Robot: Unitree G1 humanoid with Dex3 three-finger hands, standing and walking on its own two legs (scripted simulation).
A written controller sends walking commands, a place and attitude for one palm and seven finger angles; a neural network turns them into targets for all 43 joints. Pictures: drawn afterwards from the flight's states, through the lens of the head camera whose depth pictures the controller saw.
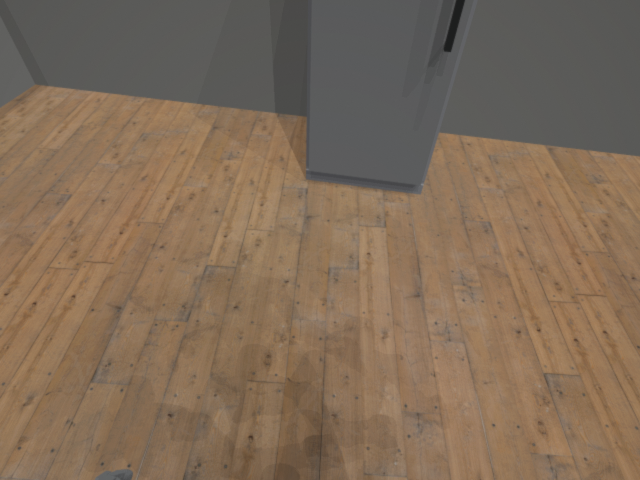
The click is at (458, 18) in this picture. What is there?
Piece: fridge door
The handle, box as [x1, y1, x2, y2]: [444, 0, 464, 51]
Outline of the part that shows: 464,0 456,0 444,46 445,51 450,51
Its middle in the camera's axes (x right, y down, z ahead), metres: +0.45 -0.84 +1.19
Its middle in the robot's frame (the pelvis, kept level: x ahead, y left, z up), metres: +1.50 -0.36 +0.21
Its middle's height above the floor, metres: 0.98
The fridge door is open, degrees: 0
